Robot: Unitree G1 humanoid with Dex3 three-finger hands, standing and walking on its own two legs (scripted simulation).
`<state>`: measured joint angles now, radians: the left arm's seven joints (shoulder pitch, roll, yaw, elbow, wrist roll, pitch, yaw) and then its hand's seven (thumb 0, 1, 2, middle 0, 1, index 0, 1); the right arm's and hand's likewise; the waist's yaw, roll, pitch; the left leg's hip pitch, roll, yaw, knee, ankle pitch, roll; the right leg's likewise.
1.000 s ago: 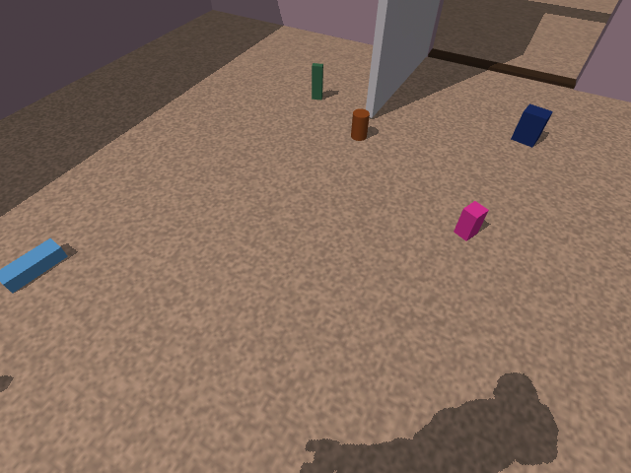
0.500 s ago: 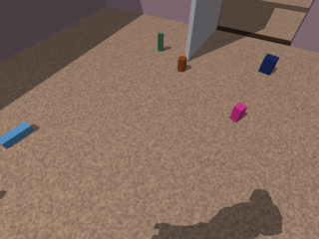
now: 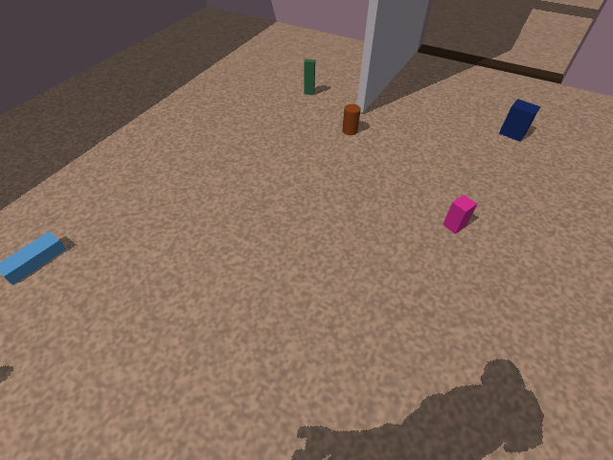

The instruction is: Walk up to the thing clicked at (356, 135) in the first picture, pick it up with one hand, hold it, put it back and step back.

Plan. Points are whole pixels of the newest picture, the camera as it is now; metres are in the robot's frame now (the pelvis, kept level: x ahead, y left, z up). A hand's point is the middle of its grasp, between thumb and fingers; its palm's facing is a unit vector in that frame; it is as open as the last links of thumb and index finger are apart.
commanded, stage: stand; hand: left
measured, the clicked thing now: (351, 119) +1.86 -0.32 -0.71
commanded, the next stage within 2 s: walk up in 0.12 s
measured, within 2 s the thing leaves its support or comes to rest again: neither
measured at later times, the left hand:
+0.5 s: hand (171, 416) +0.22 +0.21 -0.14, palm faces -0.13 -0.89 -0.45, open 7.4 cm
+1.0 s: hand (232, 288) +0.46 +0.14 -0.17, palm faces -0.28 -0.90 -0.34, open 7.4 cm
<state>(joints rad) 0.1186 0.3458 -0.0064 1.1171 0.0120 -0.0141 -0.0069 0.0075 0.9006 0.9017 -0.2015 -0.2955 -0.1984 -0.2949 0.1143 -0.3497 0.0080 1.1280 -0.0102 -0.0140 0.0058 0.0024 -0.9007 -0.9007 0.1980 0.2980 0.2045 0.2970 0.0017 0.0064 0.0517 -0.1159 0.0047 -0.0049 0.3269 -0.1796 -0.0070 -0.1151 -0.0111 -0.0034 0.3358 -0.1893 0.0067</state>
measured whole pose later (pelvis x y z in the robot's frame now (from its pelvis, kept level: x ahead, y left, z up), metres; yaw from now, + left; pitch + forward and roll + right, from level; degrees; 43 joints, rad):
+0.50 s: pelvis +0.09 -0.09 -0.03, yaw -9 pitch -3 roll +0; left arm 0.21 0.46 0.11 0.96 0.04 -0.06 -0.10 0.01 0.90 0.90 -0.20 -0.30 -0.20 -0.29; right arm 0.26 -0.49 -0.10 1.01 -0.05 -0.03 0.05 0.01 -0.90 -0.90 0.20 0.30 0.20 0.30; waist 0.01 0.06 0.02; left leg -0.16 0.14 0.03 0.85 -0.51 0.02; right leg -0.38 -0.05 -0.07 0.70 -0.27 0.00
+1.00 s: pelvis +0.35 -0.12 -0.02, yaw -15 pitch -2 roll +0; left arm 0.30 0.44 0.04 0.93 0.00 -0.06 -0.05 0.01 0.90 0.90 -0.20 -0.30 -0.20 -0.29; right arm 0.20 -0.38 -0.07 0.86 -0.02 -0.10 0.07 0.00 -0.90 -0.90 0.20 0.30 0.21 0.30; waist 0.00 -0.06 0.07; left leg -0.35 0.07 0.12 0.59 -0.21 0.02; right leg -0.33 0.01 0.06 1.13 -0.41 -0.04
